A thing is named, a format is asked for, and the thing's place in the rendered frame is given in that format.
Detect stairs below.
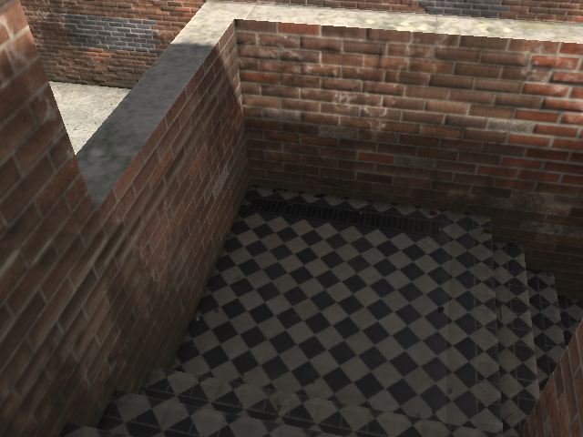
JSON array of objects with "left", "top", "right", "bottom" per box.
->
[
  {"left": 58, "top": 366, "right": 516, "bottom": 437},
  {"left": 493, "top": 240, "right": 583, "bottom": 437}
]

